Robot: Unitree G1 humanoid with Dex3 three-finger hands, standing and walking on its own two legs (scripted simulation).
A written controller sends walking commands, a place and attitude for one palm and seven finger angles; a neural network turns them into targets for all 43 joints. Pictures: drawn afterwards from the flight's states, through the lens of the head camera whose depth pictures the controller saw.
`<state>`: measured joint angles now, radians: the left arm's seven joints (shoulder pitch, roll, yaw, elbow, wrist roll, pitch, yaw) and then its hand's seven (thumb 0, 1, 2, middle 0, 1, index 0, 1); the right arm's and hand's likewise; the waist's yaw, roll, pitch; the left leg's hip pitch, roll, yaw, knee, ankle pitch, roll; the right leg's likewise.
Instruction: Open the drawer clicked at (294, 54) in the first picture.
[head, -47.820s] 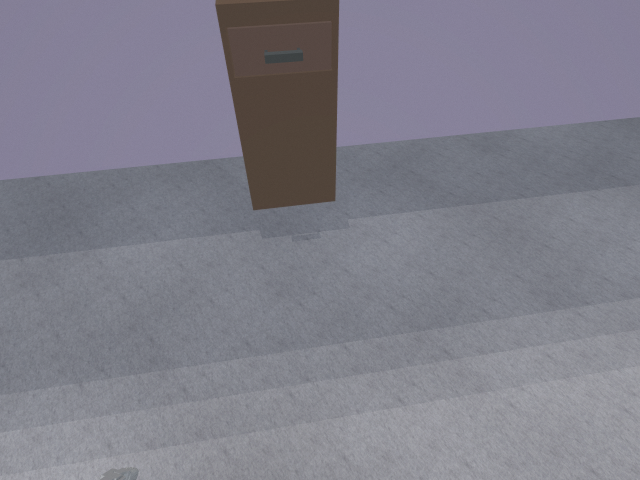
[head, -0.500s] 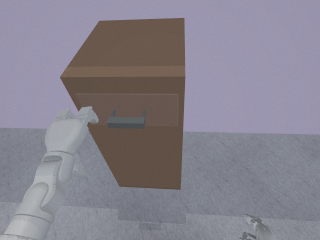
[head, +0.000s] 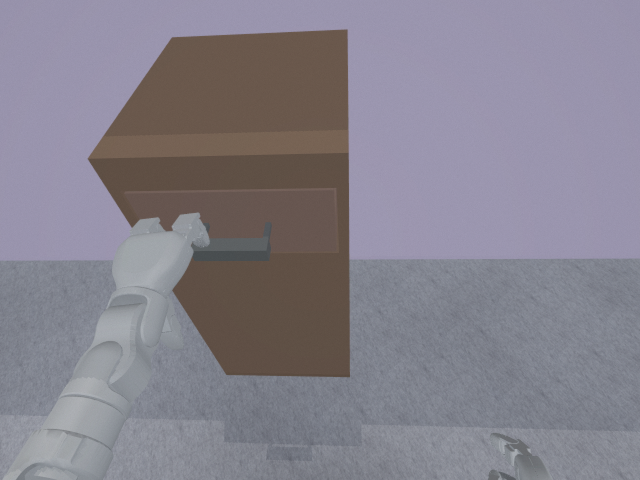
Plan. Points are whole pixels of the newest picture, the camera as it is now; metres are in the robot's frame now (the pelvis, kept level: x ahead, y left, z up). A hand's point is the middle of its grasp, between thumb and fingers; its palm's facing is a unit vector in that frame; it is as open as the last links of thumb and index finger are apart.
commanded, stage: move the hooked fingers above the handle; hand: left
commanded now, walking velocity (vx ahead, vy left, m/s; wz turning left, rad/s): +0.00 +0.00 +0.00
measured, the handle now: (233, 238) +0.50 +0.21 -0.03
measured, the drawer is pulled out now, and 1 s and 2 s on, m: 0.00 0.00 0.00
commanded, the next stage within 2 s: none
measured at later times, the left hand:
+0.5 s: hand (203, 264) +0.39 +0.21 +0.04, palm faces -0.03 -0.09 -1.00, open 13.8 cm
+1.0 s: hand (229, 244) +0.43 +0.19 +0.03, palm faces -0.01 -0.06 -1.00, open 13.8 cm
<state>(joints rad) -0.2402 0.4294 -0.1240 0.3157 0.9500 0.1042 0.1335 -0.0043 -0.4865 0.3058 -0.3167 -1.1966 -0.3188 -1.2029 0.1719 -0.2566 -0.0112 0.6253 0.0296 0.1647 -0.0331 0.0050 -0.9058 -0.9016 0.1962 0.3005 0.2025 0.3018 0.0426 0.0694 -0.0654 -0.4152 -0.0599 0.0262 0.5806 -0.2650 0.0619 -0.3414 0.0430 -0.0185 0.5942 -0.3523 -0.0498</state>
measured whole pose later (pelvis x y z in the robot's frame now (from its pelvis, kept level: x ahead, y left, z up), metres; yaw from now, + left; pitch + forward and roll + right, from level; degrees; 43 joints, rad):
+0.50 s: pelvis +0.02 -0.01 -0.01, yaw +0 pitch +10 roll +0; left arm -0.32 0.42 -0.13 0.42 0.97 0.01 0.16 0.00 -0.49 0.31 -0.32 -1.20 -0.32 -1.20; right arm 0.20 -0.26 -0.05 0.63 0.02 0.17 -0.04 0.00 -0.91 -0.90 0.20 0.30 0.20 0.30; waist 0.02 0.06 -0.11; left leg -0.50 -0.05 0.02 0.65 -0.32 0.05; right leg -0.41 0.05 -0.03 0.64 -0.40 -0.06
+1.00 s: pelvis +0.01 +0.00 -0.01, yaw +0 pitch +13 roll +0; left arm -0.57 0.38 -0.13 0.74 1.03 -0.02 0.26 0.00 -0.49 0.31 -0.32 -1.20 -0.32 -1.20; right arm 0.27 -0.25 -0.06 0.66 0.02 0.18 -0.04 0.00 -0.91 -0.90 0.20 0.30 0.20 0.30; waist -0.04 0.05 -0.13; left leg -0.60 -0.05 0.03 0.70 -0.33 0.06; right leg -0.51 0.06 -0.02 0.70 -0.40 -0.06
